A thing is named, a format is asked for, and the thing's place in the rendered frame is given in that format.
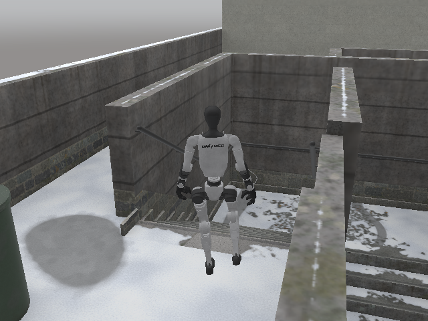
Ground stairs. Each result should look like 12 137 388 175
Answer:
346 251 428 321
152 220 292 243

